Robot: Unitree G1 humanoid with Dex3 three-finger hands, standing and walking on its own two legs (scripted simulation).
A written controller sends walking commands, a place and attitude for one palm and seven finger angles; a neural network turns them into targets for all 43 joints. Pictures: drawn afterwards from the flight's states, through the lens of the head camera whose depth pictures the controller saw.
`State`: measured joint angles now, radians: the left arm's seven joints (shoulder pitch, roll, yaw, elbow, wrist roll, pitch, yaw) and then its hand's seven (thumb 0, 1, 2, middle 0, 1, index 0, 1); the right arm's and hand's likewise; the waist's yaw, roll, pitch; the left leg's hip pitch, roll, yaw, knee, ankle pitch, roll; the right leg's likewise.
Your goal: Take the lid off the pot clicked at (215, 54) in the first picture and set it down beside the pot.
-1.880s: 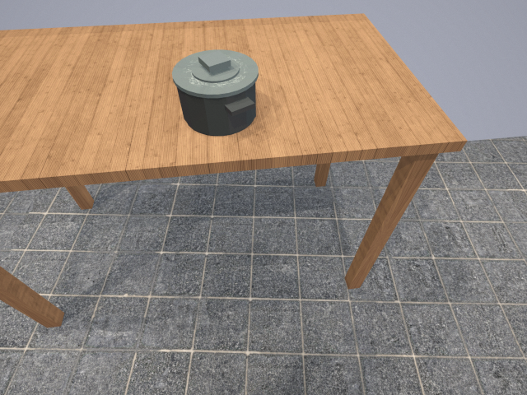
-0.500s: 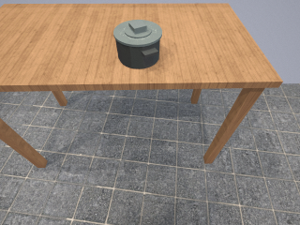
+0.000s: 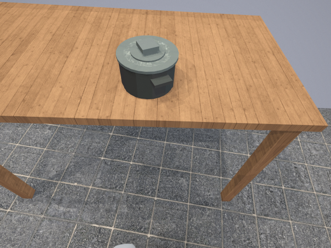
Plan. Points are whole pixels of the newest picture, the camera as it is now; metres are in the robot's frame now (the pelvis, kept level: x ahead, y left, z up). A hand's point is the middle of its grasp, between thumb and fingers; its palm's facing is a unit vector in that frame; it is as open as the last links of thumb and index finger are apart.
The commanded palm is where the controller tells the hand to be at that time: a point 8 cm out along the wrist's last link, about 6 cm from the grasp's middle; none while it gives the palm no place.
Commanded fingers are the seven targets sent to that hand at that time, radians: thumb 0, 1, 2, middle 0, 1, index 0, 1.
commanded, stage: come to a stop and stand still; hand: left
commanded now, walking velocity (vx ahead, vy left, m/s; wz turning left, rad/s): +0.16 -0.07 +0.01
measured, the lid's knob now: (147, 45) +0.58 +0.10 +0.17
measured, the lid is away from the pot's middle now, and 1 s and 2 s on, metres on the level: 0.00 0.00 0.00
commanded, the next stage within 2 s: look again from close up in 1.18 s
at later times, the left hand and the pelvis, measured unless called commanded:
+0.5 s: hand out of the picture +0.12 +0.18 -0.16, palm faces +0.07 -0.96 -0.26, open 7.3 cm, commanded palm none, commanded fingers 0.00 0.90 0.90 -0.20 -0.30 -0.20 -0.30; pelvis +0.06 -0.02 +0.01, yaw +2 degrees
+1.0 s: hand out of the picture +0.04 +0.21 -0.16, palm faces +0.03 -0.97 -0.24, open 7.4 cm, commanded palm none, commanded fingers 0.00 0.90 0.90 -0.20 -0.30 -0.20 -0.30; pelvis +0.03 +0.02 +0.01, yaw +1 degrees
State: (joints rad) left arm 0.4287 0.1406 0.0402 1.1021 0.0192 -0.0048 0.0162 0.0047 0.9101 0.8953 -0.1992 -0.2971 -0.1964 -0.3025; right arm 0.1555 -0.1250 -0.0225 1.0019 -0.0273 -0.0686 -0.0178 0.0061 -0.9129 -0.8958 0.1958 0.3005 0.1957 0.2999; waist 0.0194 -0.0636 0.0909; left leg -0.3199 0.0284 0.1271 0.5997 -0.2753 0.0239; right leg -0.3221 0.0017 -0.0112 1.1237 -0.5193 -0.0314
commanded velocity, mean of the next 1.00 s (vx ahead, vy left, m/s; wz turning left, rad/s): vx -0.08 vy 0.05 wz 0.00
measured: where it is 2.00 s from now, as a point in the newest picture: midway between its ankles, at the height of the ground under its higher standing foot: outside the picture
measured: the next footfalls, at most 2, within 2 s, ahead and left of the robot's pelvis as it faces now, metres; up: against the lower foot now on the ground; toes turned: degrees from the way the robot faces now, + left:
right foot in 0.20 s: +0.14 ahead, -0.17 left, +0.00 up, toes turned -2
left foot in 0.56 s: +0.11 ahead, +0.10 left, +0.00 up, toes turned +1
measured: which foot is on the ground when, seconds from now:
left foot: down 0.00-0.20, up 0.22-0.54, down 0.56-1.00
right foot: up 0.00-0.18, down 0.20-0.56, up 0.58-0.92, down 0.94-1.00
